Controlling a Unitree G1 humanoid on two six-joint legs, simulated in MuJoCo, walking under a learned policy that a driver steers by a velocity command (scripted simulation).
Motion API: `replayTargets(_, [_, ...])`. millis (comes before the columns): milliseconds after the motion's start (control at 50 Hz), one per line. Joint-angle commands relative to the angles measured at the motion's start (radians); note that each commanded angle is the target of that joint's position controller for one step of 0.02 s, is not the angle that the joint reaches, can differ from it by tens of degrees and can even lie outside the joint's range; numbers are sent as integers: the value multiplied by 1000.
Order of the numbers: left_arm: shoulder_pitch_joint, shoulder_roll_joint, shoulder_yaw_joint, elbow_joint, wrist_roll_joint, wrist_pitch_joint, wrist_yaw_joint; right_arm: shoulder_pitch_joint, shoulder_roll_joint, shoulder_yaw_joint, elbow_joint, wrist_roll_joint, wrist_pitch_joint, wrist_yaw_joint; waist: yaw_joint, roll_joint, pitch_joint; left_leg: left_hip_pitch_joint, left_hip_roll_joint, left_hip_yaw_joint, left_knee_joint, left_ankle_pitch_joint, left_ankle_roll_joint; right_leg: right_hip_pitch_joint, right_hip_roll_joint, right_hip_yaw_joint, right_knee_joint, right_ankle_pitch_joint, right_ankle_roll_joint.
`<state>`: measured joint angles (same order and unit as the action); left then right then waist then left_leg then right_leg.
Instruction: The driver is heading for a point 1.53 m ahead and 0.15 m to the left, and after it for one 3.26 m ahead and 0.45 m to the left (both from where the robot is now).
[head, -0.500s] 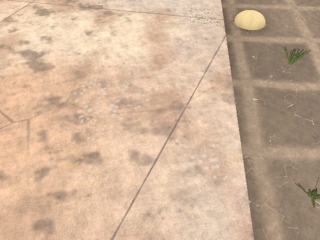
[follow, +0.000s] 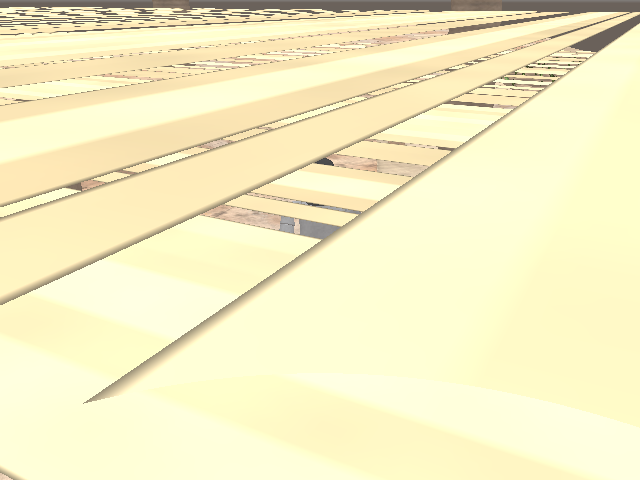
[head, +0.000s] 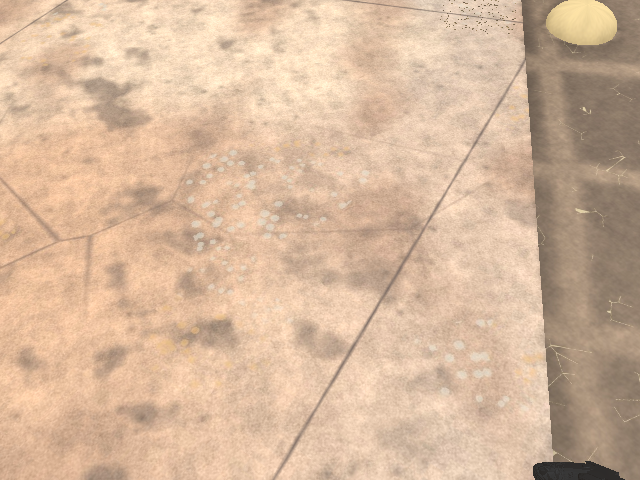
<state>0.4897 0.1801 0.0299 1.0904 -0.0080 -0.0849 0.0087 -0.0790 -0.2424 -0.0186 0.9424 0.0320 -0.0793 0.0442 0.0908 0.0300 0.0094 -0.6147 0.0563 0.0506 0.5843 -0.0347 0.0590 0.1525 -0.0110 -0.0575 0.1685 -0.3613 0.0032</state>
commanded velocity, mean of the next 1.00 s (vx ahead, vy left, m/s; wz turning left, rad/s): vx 0.18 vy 0.00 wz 0.00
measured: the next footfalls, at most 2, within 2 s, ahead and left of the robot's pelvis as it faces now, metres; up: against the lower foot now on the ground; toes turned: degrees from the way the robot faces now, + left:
left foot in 0.06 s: +0.25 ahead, +0.13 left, +0.00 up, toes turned +3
right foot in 0.50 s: +0.39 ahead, -0.09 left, +0.00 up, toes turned -1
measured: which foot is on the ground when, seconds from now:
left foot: up 0.00-0.04, down 0.06-1.00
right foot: down 0.00-0.06, up 0.08-0.48, down 0.50-1.00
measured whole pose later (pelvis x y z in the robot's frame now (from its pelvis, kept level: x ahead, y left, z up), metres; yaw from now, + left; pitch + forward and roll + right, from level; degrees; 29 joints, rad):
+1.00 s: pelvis +0.29 +0.02 +0.00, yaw +0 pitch +0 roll +0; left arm 0.09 0.20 0.06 1.02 0.00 0.01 0.02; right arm 0.23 -0.22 0.00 1.14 -0.01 0.00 -0.03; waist -0.02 0.00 0.03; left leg -0.11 0.02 0.04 0.51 -0.40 0.00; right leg -0.34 0.01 -0.03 0.53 -0.19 -0.03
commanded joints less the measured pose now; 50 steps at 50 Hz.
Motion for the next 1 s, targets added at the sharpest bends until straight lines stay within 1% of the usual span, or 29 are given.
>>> replayTargets(20, [-5, 201, 47, -27, -6, 12, 9, -35, -117, -33, -68, 1, -23, 10, -97, -169, 66, 115, -44, 28, -47, -45, 40, -54, -262, 81, 85, 738, -136])
replayTargets(40, [-30, 200, 48, -35, -2, 21, 10, 108, -151, -56, -26, 2, -23, 7, -170, -176, -20, 292, -81, 53, -51, -46, 63, -72, -233, 48, 240, 910, -117])
replayTargets(60, [-45, 188, 43, -50, 6, 25, 10, 292, -194, -81, 28, 4, -18, 0, -247, -164, -134, 559, -60, 20, -23, -37, 92, -193, -192, 23, 455, 902, -86])
replayTargets(80, [-11, 131, 26, -79, 19, 20, 4, 455, -268, -101, 59, -16, -11, -11, -260, 9, -286, 897, 170, -303, -39, -161, 176, -496, -96, -5, 810, 536, -44])
replayTargets(100, [61, -1, -8, -76, 4, -8, -6, 500, -285, -95, 73, -28, -7, -7, -203, 267, -432, 1064, 354, -788, -253, -370, 304, -751, 81, 110, 1116, -190, -6])
replayTargets(120, [-37, 95, 16, -90, -25, -32, -8, 426, -211, -75, 70, -17, -14, -6, -215, 187, -315, 976, 305, -758, -322, -439, 251, -854, 30, 200, 1231, -174, -31])
replayTargets(140, [-123, 141, 28, -120, -42, -46, -6, 326, -159, -61, 49, -11, -20, -7, -189, 126, -169, 815, 276, -587, -332, -365, 211, -904, -24, 155, 1237, -88, -52])
replayTargets(160, [-163, 154, 34, -128, -35, -51, 6, 227, -127, -50, 26, -21, -27, -5, -145, 17, -96, 633, 250, -458, -343, -141, 189, -840, -75, 132, 1193, 9, -55])
replayTargets(180, [-167, 154, 46, -126, -19, -42, 17, 181, -90, -39, 21, -35, -33, 1, -107, -4, -55, 493, 215, -341, -347, 92, 175, -760, -102, 122, 1152, 42, -51])
replayTargets(200, [-127, 134, 49, -121, -13, -25, 20, 177, -63, -30, 31, -47, -36, 4, -72, 14, -62, 420, 186, -255, -350, 244, 168, -676, -116, 128, 1126, 48, -52])
replayTargets(220, [-104, 108, 48, -116, -14, -12, 24, 192, -58, -26, 43, -52, -36, 3, -57, 27, -58, 385, 171, -205, -356, 350, 172, -642, -114, 121, 1087, 40, -50])
replayTargets(240, [-100, 93, 48, -119, -15, -1, 26, 204, -64, -24, 54, -52, -37, -3, -44, 34, -46, 355, 161, -164, -364, 429, 177, -632, -111, 112, 1040, 39, -44])
replayTargets(280, [-154, 96, 50, -146, -4, 11, 29, 220, -100, -26, 67, -56, -35, -22, -35, 38, -32, 343, 155, -115, -369, 538, 189, -659, -104, 96, 921, 97, -21])
replayTargets(320, [-230, 89, 43, -173, 6, 17, 28, 223, -113, -25, 70, -52, -23, -41, -43, 30, -42, 354, 131, -66, -359, 559, 173, -646, -103, 83, 736, 197, -4])
replayTargets(380, [-328, 84, 32, -191, 3, 27, 21, 267, -138, -28, 86, -46, -8, -51, -83, 38, -70, 387, 117, -37, -340, 532, 151, -569, -69, 58, 551, 318, 3])
replayTargets(460, [-379, 121, 37, -202, 8, 36, 15, 280, -137, -28, 110, -28, 14, -53, -90, 35, -59, 451, 143, -78, -259, 422, 136, -522, -45, 63, 406, 300, -18])
replayTargets(480, [-360, 124, 40, -193, 13, 34, 13, 265, -130, -26, 110, -19, 19, -55, -69, 24, -59, 449, 129, -78, -211, 370, 114, -469, -33, 52, 324, 347, -34])
replayTargets(500, [-332, 150, 48, -182, 22, 31, 15, 297, -115, -22, 118, -18, 20, -55, -62, -6, -68, 447, 86, -77, -154, 297, 74, -393, -40, 69, 232, 493, -57])
replayTargets(520, [-287, 213, 62, -172, 29, 29, 21, 338, -102, -18, 117, -38, 16, -57, -78, -66, -119, 400, 29, -47, -67, 172, 29, -261, -124, 149, 267, 848, -88])
replayTargets(540, [-291, 219, 56, -164, 31, 37, 23, 484, -27, -2, 148, -53, 12, -53, -159, -204, -202, 268, -33, -20, 6, -165, -25, -86, -240, 254, 334, 1012, -213])
replayTargets(560, [-280, 132, 37, -155, 25, 45, 16, 460, -29, 0, 156, -47, 25, -58, -122, -214, -230, 275, -46, -23, 46, -367, -52, -116, -281, 315, 303, 884, -269])
replayTargets(580, [-311, 110, 30, -154, 22, 51, 12, 401, -56, -6, 139, -34, 43, -62, -128, -206, -195, 284, -43, -31, 21, -405, -56, -189, -262, 330, 259, 669, -253])
replayTargets(600, [-371, 124, 31, -166, 22, 58, 10, 367, -61, -7, 134, -32, 63, -69, -143, -182, -163, 315, -34, -35, -31, -371, -53, -266, -228, 315, 231, 478, -213])
replayTargets(640, [-467, 146, 36, -195, 12, 65, 9, 356, -80, -7, 141, -46, 94, -72, -156, -138, -74, 376, -20, -35, -141, -285, -34, -430, -150, 231, 199, 177, -127])
replayTargets(660, [-475, 141, 36, -198, 10, 65, 11, 352, -93, -10, 150, -44, 96, -71, -145, -97, -32, 349, -20, -33, -149, -306, -26, -435, -104, 176, 208, 154, -97])
replayTargets(680, [-454, 144, 38, -184, 9, 61, 11, 347, -87, -8, 154, -43, 90, -72, -136, -76, -27, 350, -18, -35, -156, -286, -21, -417, -86, 157, 236, 227, -84])
replayTargets(740, [-397, 132, 41, -152, 3, 50, 15, 348, -91, -8, 165, -40, 68, -70, -114, -38, -90, 371, -5, -45, -158, -126, -28, -302, -68, 122, 327, 547, -101])
replayTargets(780, [-391, 127, 42, -140, 3, 52, 15, 345, -83, -6, 169, -36, 63, -69, -109, -26, -113, 383, -3, -42, -147, -63, -34, -268, -65, 115, 349, 615, -114])
replayTargets(1000, [-420, 122, 44, -104, 4, 89, 18, 373, -70, 3, 184, -39, 73, -76, -106, -26, -30, 350, 1, -40, -173, -143, -32, -286, -44, 96, 328, 463, -95])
